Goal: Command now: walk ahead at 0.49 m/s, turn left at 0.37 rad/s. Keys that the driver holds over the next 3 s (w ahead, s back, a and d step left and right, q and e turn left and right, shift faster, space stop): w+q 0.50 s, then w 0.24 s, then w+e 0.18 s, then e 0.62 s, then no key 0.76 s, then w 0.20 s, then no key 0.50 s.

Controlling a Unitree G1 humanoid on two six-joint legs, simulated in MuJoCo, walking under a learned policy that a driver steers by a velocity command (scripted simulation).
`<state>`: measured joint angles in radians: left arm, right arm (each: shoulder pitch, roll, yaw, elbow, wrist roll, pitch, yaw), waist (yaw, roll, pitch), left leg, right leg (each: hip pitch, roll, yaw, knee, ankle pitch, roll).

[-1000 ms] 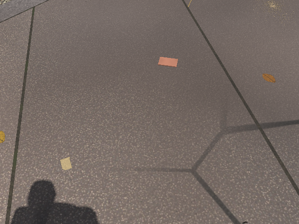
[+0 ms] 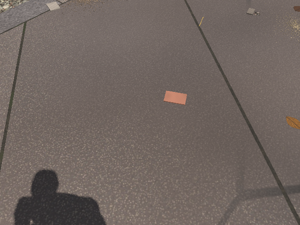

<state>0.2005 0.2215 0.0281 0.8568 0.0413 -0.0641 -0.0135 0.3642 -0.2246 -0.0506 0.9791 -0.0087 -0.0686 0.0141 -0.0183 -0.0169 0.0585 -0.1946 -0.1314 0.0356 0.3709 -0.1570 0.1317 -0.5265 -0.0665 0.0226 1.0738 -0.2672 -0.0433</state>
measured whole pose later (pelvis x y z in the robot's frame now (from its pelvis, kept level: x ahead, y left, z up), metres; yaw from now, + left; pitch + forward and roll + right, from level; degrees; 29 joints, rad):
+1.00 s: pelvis +0.49 +0.07 +0.00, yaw +18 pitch +0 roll -1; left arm 0.36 0.22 0.05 0.94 0.02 -0.04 -0.01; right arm 0.20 -0.21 -0.03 0.86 -0.02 -0.08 0.00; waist 0.03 -0.03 0.05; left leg -0.23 -0.02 0.14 0.41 -0.19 0.08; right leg -0.43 -0.05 -0.01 1.11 -0.34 -0.06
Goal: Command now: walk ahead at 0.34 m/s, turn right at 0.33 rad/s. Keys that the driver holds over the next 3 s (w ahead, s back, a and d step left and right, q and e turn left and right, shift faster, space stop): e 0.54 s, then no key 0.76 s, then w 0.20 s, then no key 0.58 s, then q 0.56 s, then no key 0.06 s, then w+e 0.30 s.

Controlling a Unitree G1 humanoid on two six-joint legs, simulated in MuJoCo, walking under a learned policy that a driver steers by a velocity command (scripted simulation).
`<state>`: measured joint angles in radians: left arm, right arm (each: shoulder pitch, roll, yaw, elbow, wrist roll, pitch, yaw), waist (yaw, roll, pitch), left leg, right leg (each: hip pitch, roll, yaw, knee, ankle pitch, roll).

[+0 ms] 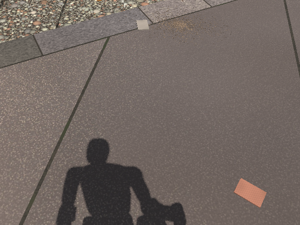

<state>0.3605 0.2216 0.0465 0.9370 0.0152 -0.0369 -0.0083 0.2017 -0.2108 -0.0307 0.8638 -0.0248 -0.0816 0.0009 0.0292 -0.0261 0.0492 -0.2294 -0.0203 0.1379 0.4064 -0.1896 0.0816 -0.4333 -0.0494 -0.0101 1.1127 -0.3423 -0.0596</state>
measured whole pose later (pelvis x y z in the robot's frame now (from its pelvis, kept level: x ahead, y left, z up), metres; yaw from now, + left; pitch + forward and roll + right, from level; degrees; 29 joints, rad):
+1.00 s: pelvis +0.14 +0.01 +0.00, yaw -24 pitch +0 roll -1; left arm 0.21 0.24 0.06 0.87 0.02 0.04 0.01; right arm 0.27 -0.20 -0.02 0.86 -0.02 -0.02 -0.04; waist 0.00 -0.04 0.02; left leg -0.17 -0.03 0.01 0.40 -0.23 0.05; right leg -0.33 0.07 0.07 0.71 -0.38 0.00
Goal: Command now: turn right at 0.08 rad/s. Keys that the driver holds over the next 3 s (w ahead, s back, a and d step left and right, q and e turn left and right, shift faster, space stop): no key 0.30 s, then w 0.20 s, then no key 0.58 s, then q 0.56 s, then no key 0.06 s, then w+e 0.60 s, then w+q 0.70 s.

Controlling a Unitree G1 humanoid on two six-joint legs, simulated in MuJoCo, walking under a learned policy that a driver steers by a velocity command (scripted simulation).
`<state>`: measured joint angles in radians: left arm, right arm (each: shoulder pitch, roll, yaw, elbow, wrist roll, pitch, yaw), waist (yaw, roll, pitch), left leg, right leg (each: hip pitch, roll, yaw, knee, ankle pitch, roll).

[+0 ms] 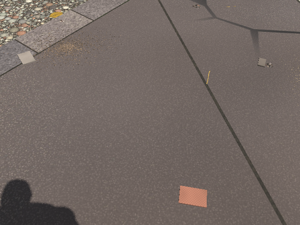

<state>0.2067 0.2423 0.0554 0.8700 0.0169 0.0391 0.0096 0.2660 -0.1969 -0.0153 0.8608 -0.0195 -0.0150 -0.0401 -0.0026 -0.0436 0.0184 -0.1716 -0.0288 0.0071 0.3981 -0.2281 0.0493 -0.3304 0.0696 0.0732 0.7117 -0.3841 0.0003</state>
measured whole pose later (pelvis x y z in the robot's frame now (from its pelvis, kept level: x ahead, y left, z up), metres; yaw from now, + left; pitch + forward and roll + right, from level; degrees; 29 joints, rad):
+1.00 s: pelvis +0.09 +0.01 -0.01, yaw +0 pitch -2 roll +0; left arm 0.17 0.15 0.00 1.08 0.01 -0.01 0.03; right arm 0.37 -0.13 0.02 1.11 -0.01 -0.03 -0.04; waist -0.03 0.02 0.05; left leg -0.03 -0.04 0.03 0.44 -0.38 0.05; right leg -0.26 0.03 -0.05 0.51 -0.22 -0.04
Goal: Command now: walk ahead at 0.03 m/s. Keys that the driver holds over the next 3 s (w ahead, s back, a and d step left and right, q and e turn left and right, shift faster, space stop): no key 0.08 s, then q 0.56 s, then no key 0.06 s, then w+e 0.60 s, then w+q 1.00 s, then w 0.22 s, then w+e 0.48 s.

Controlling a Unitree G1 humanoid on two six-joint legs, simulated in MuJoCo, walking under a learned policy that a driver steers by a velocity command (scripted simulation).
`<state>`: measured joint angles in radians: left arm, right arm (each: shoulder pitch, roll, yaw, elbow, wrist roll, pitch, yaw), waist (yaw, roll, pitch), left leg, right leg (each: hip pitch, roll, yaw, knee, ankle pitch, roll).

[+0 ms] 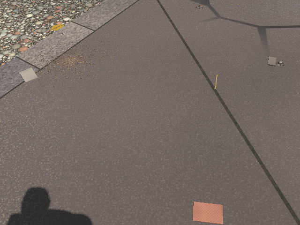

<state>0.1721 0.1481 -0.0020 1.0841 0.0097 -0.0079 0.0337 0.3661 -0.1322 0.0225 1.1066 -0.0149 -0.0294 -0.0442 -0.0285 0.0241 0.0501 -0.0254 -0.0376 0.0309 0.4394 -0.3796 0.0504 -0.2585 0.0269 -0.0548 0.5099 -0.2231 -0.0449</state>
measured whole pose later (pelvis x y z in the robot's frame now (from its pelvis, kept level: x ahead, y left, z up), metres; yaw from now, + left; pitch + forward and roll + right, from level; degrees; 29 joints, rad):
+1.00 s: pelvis +0.01 +0.03 +0.02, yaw +14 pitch +1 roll +0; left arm 0.23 0.24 0.06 0.92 0.03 0.01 -0.03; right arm 0.36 -0.22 -0.06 0.94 -0.03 -0.05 -0.02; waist -0.02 0.00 -0.03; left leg -0.05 -0.06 0.00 0.21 -0.19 0.08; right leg -0.42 -0.01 -0.01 0.78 -0.32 -0.03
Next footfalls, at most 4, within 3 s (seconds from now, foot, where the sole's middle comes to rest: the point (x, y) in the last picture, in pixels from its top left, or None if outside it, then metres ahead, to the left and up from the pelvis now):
0.48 left None -0.02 0.11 -0.77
1.18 right None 0.18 -0.08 -0.77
1.68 left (147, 221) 0.52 0.05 -0.77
2.18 right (163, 154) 0.87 -0.04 -0.77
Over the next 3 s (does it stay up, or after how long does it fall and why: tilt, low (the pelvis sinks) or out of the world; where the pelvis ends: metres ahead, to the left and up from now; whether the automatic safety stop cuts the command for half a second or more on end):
stays up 1.01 0.21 0.01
